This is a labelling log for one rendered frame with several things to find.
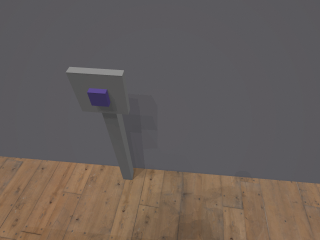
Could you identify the panel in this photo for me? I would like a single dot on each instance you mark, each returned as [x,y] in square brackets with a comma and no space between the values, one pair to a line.
[114,81]

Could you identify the button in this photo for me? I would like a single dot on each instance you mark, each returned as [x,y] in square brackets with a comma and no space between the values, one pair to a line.
[99,97]

